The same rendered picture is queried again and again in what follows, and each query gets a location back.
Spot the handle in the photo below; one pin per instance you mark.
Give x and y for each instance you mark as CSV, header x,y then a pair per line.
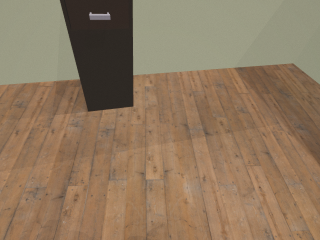
x,y
100,16

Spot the cabinet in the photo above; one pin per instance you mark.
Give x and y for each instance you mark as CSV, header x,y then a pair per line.
x,y
104,60

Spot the drawer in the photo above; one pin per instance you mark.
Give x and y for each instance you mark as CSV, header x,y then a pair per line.
x,y
79,10

